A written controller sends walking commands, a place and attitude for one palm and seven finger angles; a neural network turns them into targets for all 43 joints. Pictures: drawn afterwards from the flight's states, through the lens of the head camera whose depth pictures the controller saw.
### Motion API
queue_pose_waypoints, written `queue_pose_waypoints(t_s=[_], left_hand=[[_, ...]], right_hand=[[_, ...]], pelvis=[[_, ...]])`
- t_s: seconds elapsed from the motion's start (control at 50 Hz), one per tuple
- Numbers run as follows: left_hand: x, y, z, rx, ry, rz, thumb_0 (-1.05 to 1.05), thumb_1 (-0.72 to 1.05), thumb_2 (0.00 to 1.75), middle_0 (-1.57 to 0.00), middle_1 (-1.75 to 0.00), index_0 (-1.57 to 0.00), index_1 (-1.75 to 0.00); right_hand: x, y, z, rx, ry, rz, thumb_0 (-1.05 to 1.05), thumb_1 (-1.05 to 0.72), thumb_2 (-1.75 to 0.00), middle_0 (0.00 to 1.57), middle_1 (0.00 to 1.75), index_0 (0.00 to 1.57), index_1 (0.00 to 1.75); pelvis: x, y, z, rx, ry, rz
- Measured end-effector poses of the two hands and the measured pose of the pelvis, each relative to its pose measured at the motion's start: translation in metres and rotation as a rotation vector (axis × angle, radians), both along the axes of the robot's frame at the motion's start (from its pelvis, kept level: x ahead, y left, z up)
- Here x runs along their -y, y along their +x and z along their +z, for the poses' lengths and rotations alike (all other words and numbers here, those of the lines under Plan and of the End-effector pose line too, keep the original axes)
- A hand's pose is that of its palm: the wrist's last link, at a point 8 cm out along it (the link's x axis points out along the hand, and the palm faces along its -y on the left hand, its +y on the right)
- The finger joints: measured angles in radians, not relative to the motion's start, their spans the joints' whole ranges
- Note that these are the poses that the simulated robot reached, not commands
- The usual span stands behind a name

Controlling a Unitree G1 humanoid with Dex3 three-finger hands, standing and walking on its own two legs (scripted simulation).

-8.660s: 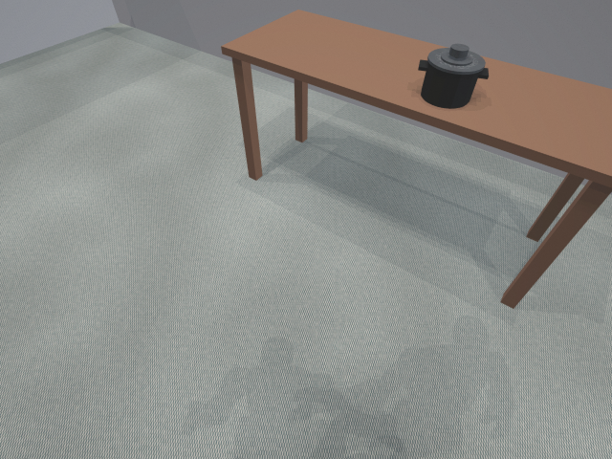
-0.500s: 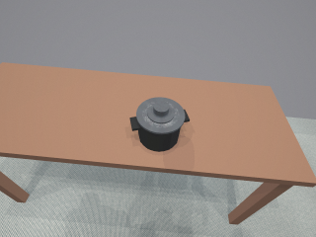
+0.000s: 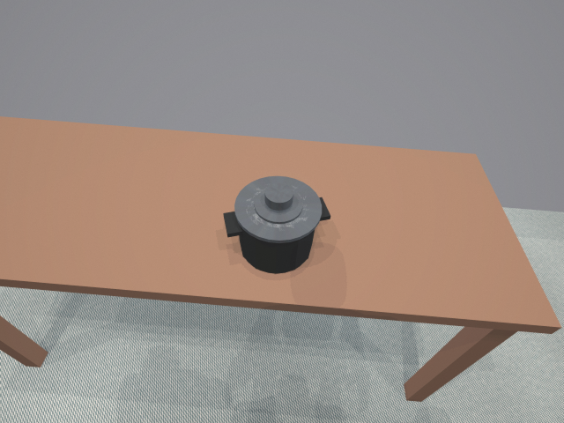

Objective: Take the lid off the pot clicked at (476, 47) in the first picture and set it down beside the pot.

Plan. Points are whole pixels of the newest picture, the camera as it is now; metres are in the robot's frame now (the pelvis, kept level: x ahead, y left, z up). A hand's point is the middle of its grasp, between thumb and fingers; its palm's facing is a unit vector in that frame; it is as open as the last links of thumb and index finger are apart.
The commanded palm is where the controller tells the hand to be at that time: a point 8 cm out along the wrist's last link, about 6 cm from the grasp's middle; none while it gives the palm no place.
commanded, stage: look again from close up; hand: left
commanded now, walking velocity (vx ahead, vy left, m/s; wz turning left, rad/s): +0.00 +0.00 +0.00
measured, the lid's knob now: (278, 196) +0.49 +0.04 +0.03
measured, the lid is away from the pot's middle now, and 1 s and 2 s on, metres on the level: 0.00 0.00 0.00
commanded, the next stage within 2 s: shuffle to correct the standing spot in 0.08 s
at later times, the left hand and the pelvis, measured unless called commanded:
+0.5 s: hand out of the picture -0.02 +0.14 -0.18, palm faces +0.02 -0.99 -0.16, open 7.4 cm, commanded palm none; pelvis +0.01 -0.02 +0.00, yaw -1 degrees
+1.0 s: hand out of the picture +0.02 +0.11 -0.18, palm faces +0.05 -0.98 -0.18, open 7.3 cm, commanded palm none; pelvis +0.02 -0.05 +0.00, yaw +1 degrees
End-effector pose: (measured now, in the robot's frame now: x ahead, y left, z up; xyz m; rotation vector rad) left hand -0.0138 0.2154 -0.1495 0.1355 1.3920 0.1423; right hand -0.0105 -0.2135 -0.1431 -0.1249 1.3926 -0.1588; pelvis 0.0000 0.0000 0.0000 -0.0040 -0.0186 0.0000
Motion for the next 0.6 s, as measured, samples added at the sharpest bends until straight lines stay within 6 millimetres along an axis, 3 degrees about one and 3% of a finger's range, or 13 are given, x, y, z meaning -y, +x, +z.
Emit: queue_pose_waypoints(t_s=[0.4,0.6], left_hand=[[0.021,-0.014,-0.004,-0.051,-0.027,0.006,0.00,0.91,0.90,-0.20,-0.30,-0.20,-0.30],[0.040,-0.008,-0.004,-0.077,-0.011,0.011,0.00,0.91,0.90,-0.20,-0.30,-0.19,-0.30]], right_hand=[[0.004,-0.009,-0.001,-0.025,0.011,-0.038,0.00,-0.91,-0.90,0.20,0.30,0.20,0.30],[0.032,-0.005,-0.008,-0.055,0.000,-0.068,0.00,-0.91,-0.90,0.20,0.30,0.20,0.30]], pelvis=[[0.013,0.002,0.000,-0.004,0.004,-0.007],[0.038,0.013,-0.006,-0.024,0.005,-0.012]])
